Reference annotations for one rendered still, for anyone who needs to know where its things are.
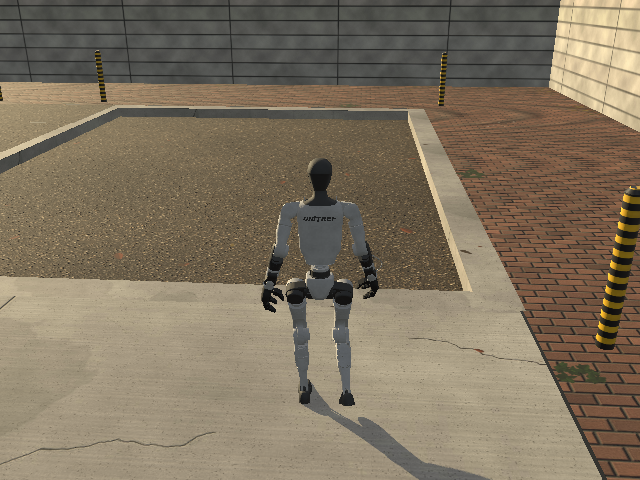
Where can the robot left forearm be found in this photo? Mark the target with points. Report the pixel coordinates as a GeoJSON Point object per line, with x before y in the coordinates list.
{"type": "Point", "coordinates": [273, 270]}

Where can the right robot upper arm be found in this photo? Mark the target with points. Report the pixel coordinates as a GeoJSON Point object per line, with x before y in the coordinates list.
{"type": "Point", "coordinates": [351, 211]}

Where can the robot right hand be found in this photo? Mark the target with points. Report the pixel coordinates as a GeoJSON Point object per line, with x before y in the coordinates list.
{"type": "Point", "coordinates": [363, 283]}

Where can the robot right forearm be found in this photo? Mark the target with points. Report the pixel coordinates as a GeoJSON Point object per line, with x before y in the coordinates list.
{"type": "Point", "coordinates": [368, 265]}

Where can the left robot upper arm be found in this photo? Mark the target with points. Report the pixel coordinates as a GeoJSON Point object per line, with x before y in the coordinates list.
{"type": "Point", "coordinates": [288, 211]}

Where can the robot left thigh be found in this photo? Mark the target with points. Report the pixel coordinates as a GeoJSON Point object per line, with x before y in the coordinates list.
{"type": "Point", "coordinates": [296, 298]}

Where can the right robot shin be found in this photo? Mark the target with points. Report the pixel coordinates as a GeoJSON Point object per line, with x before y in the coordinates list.
{"type": "Point", "coordinates": [343, 356]}

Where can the robot left hand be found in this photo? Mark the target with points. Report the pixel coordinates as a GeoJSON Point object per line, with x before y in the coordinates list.
{"type": "Point", "coordinates": [266, 298]}

